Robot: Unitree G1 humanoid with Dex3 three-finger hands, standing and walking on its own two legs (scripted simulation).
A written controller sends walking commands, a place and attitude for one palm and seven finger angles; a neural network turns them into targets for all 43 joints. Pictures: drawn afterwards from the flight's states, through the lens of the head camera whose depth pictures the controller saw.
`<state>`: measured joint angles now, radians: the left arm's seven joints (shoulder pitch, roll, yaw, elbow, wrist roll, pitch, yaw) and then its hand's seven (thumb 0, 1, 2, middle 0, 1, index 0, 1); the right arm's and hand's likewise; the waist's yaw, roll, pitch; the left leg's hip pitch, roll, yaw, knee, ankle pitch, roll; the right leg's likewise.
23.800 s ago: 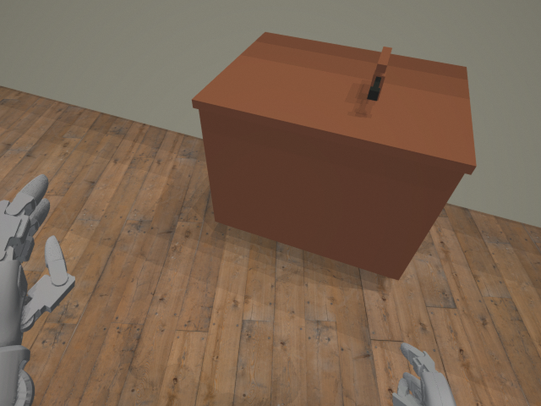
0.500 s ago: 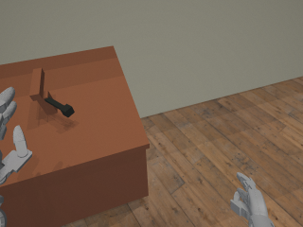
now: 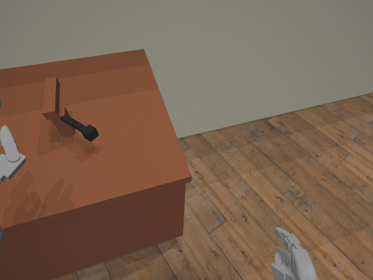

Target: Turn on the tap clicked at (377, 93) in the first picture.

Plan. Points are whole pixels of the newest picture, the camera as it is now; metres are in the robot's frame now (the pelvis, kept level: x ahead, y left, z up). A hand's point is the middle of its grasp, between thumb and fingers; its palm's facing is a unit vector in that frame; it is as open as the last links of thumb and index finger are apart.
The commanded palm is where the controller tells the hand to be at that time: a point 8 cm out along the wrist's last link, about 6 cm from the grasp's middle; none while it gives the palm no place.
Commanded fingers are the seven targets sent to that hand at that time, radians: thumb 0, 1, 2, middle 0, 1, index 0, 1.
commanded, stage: come to a stop and stand still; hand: left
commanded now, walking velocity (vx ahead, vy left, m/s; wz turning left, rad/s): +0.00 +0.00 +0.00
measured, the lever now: (90, 133) +0.43 +0.30 +0.01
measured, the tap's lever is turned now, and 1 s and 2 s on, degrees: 40 40 40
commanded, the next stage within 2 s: look again from close up in 0.94 s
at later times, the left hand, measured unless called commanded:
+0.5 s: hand (20, 173) +0.23 +0.29 +0.16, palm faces +0.42 -0.85 -0.31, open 7.4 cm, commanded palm +0.17 +0.32 +0.18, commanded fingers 0.00 0.90 0.90 -0.20 -0.30 -0.20 -0.30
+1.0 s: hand (28, 168) +0.24 +0.28 +0.16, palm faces +0.41 -0.84 -0.35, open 7.4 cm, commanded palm +0.18 +0.31 +0.18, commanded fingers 0.00 0.90 0.90 -0.20 -0.30 -0.20 -0.30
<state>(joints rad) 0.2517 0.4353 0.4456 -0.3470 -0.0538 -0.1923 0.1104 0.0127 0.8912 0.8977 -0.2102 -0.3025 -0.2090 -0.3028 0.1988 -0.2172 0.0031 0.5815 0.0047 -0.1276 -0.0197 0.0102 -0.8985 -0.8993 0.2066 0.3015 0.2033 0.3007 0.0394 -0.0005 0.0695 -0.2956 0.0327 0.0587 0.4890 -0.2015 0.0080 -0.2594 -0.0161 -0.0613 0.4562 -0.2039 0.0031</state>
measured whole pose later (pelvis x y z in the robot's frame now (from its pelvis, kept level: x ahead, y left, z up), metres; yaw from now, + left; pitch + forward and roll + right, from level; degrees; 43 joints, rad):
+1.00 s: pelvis +0.03 +0.02 +0.00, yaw +2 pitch -1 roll -1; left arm 0.42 0.35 0.34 -0.46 -0.04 -0.19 0.11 0.01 0.89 0.90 -0.21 -0.30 -0.21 -0.30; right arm 0.21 -0.20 0.01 0.58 0.00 -0.09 -0.04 0.01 -0.90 -0.90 0.20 0.30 0.20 0.30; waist 0.02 -0.01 0.04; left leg -0.21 -0.01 0.04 0.46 -0.23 0.04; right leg -0.14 -0.03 -0.05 0.37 -0.21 0.04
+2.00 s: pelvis +0.02 -0.04 -0.01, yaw +4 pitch +0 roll +0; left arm 0.30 0.36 0.38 -0.26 -0.15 -0.05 0.05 0.01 0.89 0.90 -0.21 -0.30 -0.21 -0.30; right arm 0.16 -0.26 0.00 0.69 0.02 -0.17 -0.07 0.01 -0.90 -0.90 0.20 0.30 0.20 0.30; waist 0.05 0.05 -0.01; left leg -0.31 0.04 -0.03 0.60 -0.28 -0.03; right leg -0.27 0.02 -0.10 0.61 -0.34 -0.06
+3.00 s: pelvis +0.02 -0.02 -0.02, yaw +5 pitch +0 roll +0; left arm 0.55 0.21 0.21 -0.50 -0.17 0.02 0.19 0.02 0.90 0.90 -0.21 -0.30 -0.20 -0.30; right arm 0.20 -0.23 0.03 0.64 0.01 -0.21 -0.07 0.01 -0.90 -0.90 0.20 0.30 0.20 0.30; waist 0.06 0.05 -0.05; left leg -0.35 0.01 -0.03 0.66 -0.32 -0.02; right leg -0.29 -0.01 -0.09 0.66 -0.37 -0.03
